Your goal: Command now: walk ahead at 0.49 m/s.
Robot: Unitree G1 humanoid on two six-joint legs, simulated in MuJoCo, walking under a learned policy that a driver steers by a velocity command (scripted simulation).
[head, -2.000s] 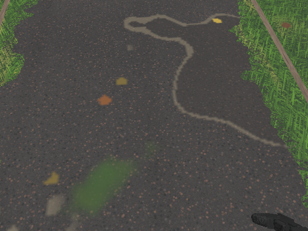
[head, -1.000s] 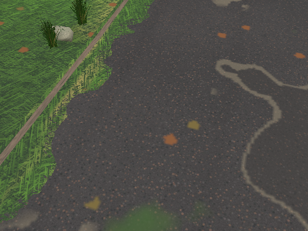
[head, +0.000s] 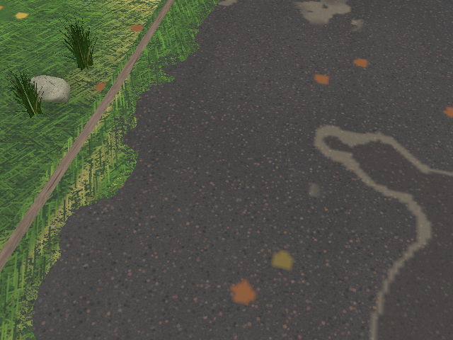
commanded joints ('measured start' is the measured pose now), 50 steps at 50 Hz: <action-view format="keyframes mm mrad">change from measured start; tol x32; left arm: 1 80 58 20 -44 8 12 7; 14 -304 45 6 -185 -3 -5 -41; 21 168 250 91 -123 -1 4 -36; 50 0 131 56 -196 3 43 12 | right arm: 1 -20 -100 -23 -40 3 -33 3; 50 -6 -102 -24 -69 -8 -16 -28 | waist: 1 39 107 -55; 16 -62 96 17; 21 83 -207 -420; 50 -39 123 -41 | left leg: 1 63 266 -274 -284 71 191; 14 342 324 -87 -245 138 114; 18 385 296 7 63 628 45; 22 -496 63 -175 945 -369 -58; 43 3 58 -126 -6 88 -49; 46 698 503 -856 -74 -231 208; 50 252 343 -413 -176 -110 102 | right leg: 1 -99 -79 24 -39 72 24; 16 -191 6 -44 -619 239 -43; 19 314 79 -65 -651 261 -120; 21 861 -267 765 -855 66 -363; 28 296 -94 290 -962 403 -261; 41 357 -75 361 -826 269 -161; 44 264 19 308 -519 321 -96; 46 -263 150 129 26 -286 2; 50 -271 -7 88 34 -29 21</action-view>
